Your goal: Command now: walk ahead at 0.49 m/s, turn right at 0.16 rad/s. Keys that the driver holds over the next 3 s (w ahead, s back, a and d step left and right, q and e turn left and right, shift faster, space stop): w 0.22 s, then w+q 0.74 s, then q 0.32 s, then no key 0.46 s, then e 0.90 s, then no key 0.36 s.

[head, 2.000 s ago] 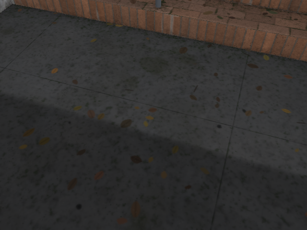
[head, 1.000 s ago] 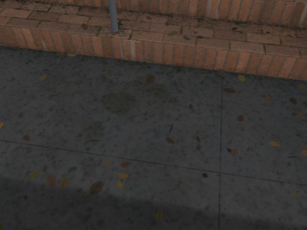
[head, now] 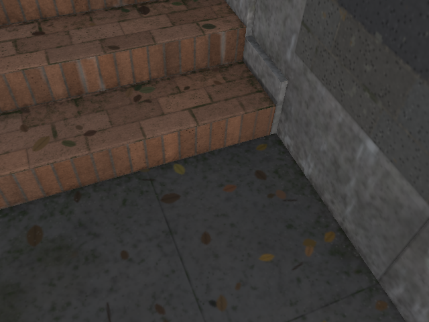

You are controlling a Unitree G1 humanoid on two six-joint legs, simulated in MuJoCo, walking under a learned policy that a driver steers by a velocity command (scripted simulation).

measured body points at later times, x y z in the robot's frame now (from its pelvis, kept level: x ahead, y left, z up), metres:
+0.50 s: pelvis +0.26 -0.06 +0.00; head +0.28 -0.06 +0.45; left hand +0.29 +0.23 -0.11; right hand +0.41 -0.32 -0.12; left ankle +0.35 +0.13 -0.66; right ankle +0.24 -0.15 -0.75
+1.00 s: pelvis +0.52 +0.06 +0.00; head +0.56 +0.09 +0.44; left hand +0.55 +0.35 -0.13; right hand +0.68 -0.19 -0.12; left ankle +0.52 +0.12 -0.75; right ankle +0.61 -0.09 -0.67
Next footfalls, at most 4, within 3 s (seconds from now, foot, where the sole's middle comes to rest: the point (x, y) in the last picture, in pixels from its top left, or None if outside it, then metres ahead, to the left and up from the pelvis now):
0.20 right None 0.28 -0.15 -0.78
0.76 left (159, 303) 0.56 0.13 -0.78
1.26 right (179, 227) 0.83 0.06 -0.78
1.64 left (135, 281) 0.64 0.21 -0.78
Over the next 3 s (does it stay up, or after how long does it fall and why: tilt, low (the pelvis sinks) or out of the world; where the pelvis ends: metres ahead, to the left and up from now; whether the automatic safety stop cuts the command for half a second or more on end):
stays up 0.73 0.11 -0.01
